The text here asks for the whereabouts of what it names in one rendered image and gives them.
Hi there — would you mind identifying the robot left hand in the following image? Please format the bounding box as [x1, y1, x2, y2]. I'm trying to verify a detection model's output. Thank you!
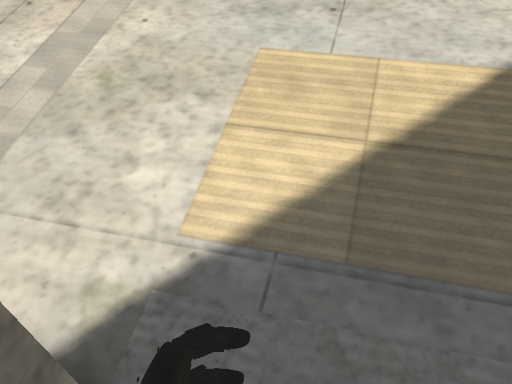
[137, 323, 250, 384]

